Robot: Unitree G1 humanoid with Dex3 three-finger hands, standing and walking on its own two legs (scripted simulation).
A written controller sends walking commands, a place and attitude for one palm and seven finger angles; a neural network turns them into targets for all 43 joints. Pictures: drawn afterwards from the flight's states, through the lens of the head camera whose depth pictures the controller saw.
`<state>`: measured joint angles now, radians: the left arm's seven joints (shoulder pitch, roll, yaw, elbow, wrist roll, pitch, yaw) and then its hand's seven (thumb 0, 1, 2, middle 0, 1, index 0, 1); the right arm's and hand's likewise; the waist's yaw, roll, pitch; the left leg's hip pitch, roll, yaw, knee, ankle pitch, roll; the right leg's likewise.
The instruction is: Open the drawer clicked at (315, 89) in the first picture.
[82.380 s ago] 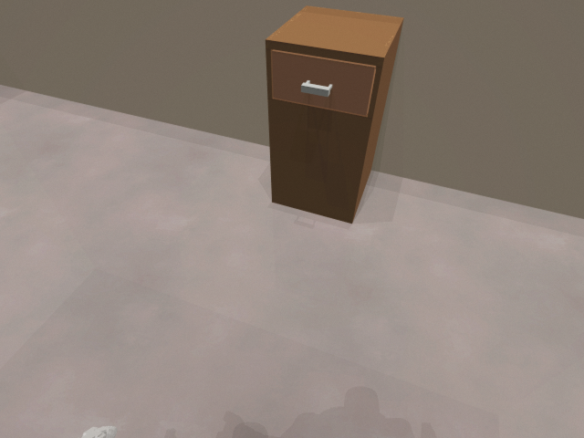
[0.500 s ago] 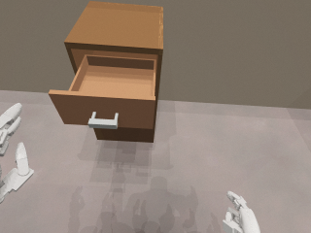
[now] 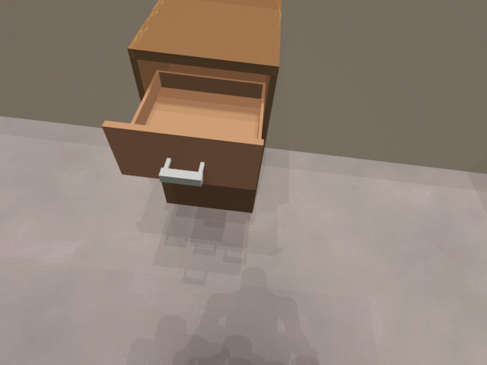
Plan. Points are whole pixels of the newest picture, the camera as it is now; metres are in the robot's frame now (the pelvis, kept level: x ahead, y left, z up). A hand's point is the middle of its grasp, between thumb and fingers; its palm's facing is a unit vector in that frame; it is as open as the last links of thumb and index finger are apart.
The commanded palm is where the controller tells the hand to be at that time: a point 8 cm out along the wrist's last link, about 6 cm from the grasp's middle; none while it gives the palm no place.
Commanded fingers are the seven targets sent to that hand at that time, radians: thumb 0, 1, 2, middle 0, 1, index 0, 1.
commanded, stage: let the arm hang, fingers relaxed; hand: left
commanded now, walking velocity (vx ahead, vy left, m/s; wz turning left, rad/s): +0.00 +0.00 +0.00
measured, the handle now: (183, 170) +0.54 +0.18 -0.11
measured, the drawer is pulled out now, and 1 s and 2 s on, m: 0.28 0.28 0.28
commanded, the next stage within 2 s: look to check the result in 0.64 s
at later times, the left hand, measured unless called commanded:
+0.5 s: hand out of the picture +0.04 +0.20 -0.17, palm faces -0.01 -0.97 -0.24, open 7.4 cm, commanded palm none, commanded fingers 0.00 0.90 0.90 -0.20 -0.30 -0.20 -0.30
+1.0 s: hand out of the picture +0.02 +0.20 -0.17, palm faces -0.01 -0.97 -0.26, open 7.4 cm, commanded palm none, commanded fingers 0.00 0.90 0.90 -0.20 -0.30 -0.20 -0.30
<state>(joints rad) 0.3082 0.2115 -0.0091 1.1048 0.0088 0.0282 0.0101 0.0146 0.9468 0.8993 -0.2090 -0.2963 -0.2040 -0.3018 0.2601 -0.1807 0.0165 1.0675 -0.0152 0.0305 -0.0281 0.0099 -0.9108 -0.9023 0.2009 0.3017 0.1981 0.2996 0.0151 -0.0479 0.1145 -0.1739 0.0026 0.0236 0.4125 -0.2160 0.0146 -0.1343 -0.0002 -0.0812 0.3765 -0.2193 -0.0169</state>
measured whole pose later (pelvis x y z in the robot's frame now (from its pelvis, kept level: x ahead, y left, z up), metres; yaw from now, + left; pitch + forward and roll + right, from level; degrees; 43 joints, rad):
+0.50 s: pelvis -0.01 +0.00 +0.00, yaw -1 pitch -3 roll +0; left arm 0.18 0.21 0.01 1.11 0.01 -0.01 0.02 0.01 0.91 0.90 -0.20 -0.30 -0.20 -0.30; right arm 0.23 -0.18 -0.01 1.11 -0.02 0.01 -0.03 0.01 -0.91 -0.90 0.20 0.30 0.20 0.30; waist -0.01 0.00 0.06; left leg -0.14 -0.01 0.04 0.36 -0.17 0.02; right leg -0.13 -0.02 -0.07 0.38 -0.20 -0.01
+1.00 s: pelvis -0.01 -0.01 +0.00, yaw +0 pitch -2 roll +0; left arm 0.19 0.23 0.01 1.14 0.01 -0.01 0.02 0.01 0.91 0.90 -0.21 -0.30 -0.20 -0.30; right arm 0.20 -0.21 -0.01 1.12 -0.02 0.01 -0.03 0.01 -0.91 -0.90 0.20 0.30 0.20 0.30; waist -0.01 0.00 0.09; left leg -0.13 0.01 0.03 0.33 -0.16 0.00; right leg -0.11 0.01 -0.08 0.33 -0.19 -0.03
